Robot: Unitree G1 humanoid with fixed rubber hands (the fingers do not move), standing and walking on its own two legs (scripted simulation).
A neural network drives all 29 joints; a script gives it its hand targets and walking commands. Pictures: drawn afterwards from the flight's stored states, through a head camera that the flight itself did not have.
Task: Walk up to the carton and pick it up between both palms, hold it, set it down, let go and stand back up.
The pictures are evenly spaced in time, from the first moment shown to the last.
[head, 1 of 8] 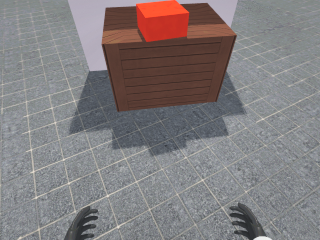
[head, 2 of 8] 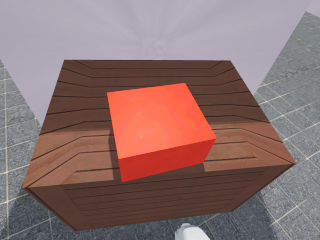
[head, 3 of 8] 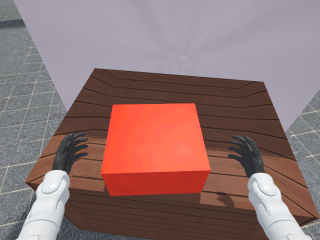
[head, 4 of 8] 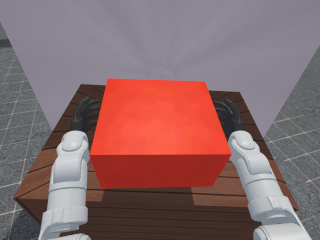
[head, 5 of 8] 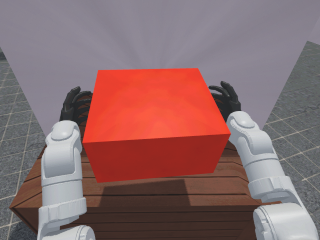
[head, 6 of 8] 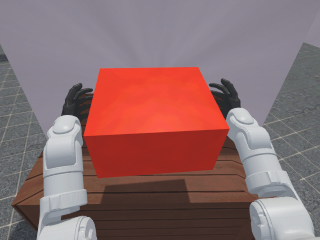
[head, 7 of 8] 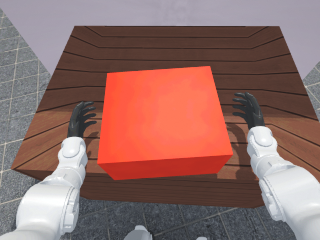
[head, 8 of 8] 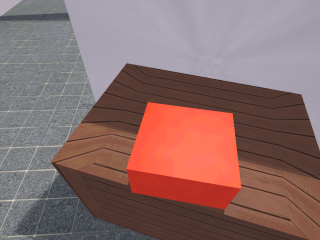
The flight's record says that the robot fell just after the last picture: no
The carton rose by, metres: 0.23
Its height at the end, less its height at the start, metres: +0.00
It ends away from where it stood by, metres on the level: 0.03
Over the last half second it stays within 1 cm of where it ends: yes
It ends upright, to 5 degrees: yes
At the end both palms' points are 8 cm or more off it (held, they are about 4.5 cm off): yes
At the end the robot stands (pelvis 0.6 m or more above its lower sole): yes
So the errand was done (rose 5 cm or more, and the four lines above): yes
